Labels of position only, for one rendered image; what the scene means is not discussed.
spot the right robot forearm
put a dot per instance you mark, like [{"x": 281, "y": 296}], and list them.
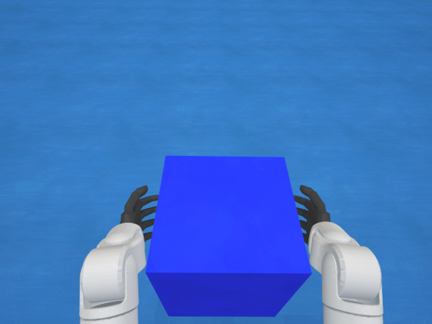
[{"x": 351, "y": 276}]

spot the left robot hand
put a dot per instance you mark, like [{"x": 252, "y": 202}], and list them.
[{"x": 133, "y": 213}]

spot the carton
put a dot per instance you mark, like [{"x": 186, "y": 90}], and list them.
[{"x": 227, "y": 240}]

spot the right robot hand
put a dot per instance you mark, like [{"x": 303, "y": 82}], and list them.
[{"x": 316, "y": 210}]

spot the left robot forearm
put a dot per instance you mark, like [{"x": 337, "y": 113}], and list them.
[{"x": 109, "y": 277}]

